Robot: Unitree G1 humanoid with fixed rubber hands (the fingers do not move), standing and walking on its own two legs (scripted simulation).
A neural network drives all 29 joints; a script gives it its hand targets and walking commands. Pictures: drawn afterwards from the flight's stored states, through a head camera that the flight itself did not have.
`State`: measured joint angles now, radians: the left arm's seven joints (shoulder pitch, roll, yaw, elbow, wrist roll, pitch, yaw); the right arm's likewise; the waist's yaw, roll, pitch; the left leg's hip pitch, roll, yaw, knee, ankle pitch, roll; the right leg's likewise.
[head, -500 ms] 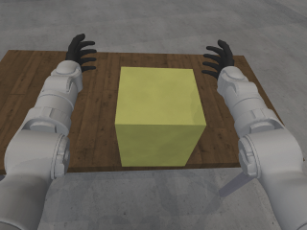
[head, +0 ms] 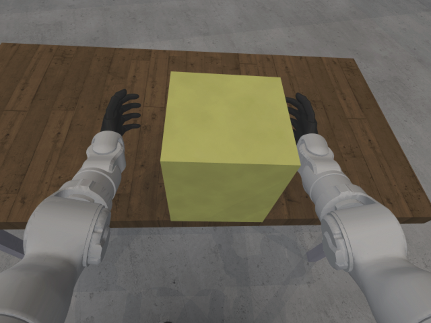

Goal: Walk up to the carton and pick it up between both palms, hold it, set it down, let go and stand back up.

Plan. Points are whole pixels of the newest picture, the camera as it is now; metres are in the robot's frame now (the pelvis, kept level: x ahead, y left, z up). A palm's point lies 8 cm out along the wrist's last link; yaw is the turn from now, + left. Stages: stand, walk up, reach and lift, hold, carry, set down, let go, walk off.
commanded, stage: reach and lift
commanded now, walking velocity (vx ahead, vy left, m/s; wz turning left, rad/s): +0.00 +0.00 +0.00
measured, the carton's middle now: (221, 154) +0.43 +0.00 +0.01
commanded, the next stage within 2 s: none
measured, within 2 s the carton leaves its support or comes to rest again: neither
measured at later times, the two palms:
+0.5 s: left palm (141, 132) +0.45 +0.16 +0.05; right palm (294, 139) +0.45 -0.14 +0.06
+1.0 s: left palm (140, 136) +0.44 +0.17 +0.05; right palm (293, 150) +0.43 -0.14 +0.05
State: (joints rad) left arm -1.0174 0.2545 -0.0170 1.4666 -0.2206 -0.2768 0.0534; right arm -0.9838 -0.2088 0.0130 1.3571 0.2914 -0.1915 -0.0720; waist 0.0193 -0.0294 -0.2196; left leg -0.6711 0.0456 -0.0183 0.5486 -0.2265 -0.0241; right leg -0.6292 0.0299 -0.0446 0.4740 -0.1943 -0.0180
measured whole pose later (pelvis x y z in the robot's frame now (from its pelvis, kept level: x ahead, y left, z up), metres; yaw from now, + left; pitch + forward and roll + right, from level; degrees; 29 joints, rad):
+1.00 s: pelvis +0.02 +0.01 +0.02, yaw -1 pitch +11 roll -1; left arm -0.79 -0.02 0.53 1.04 0.38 -0.22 0.01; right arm -0.72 0.09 -0.61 0.95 -0.45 -0.28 -0.03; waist 0.03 -0.03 -0.03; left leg -0.36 0.04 0.06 0.37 -0.20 0.00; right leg -0.33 0.01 -0.02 0.31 -0.17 0.00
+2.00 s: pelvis +0.02 +0.01 +0.02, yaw +0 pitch +12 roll -1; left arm -0.78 -0.03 0.51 1.02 0.37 -0.21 0.02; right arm -0.71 0.08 -0.59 0.99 -0.41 -0.32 -0.05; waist 0.02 -0.04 -0.05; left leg -0.37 0.04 0.06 0.34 -0.18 0.00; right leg -0.33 0.00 -0.05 0.27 -0.15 0.00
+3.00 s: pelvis +0.00 +0.01 +0.02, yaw +1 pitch +6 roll -1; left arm -0.77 0.01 0.34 1.05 0.23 -0.13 0.09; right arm -0.71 0.00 -0.35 1.08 -0.19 -0.29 -0.14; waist 0.01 -0.03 -0.07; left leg -0.28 0.04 0.05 0.33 -0.15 -0.01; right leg -0.22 0.00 -0.08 0.24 -0.11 -0.01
